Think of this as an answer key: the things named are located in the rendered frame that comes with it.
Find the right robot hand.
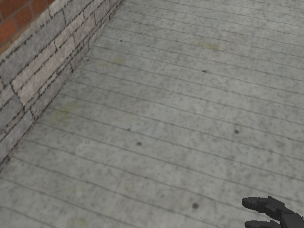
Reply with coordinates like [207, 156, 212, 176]
[241, 196, 304, 228]

